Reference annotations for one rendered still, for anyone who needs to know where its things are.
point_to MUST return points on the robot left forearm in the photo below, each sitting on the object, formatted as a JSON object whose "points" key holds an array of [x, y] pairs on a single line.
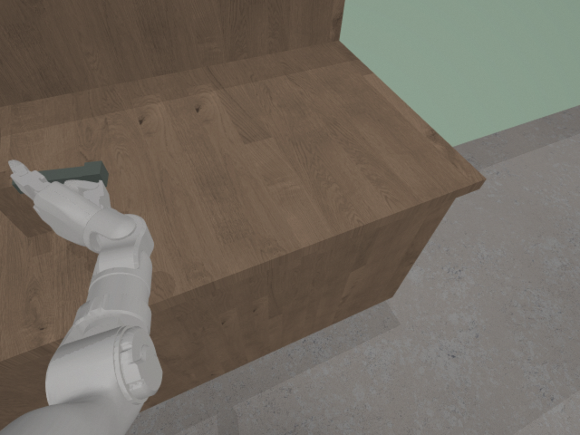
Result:
{"points": [[120, 287]]}

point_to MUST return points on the counter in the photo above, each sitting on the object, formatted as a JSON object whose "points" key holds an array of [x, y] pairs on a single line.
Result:
{"points": [[285, 186]]}

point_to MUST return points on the robot left upper arm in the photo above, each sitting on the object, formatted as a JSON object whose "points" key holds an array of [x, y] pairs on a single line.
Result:
{"points": [[96, 385]]}

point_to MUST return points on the left robot hand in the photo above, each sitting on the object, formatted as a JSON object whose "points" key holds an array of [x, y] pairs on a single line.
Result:
{"points": [[67, 207]]}

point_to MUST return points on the tap lever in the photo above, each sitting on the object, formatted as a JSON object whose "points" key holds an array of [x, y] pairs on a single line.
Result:
{"points": [[91, 171]]}

